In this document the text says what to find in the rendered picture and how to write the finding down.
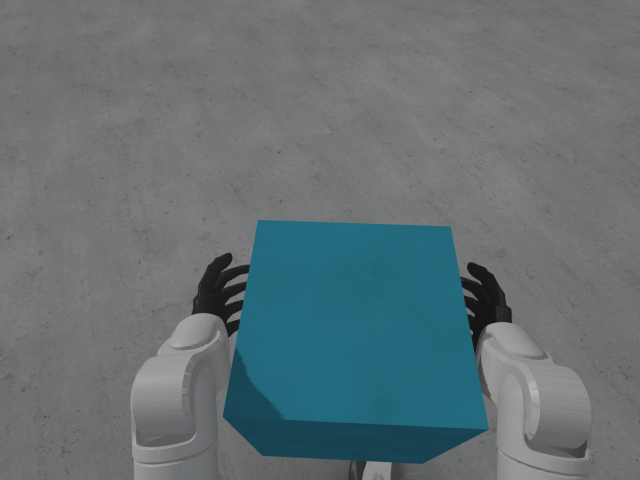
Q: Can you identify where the robot right hand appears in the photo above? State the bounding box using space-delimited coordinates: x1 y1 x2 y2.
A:
460 262 512 353

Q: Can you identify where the robot left hand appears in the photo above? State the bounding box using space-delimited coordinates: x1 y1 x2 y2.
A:
191 253 250 338

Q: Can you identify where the robot left forearm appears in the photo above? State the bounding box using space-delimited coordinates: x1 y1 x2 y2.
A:
130 313 231 480

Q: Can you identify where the robot right thigh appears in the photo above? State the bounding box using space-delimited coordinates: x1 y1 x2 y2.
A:
367 458 451 480

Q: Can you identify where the carton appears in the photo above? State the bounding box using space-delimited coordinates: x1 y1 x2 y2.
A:
223 220 489 464

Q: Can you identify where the robot right forearm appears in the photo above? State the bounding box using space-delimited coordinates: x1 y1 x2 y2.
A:
475 322 593 480

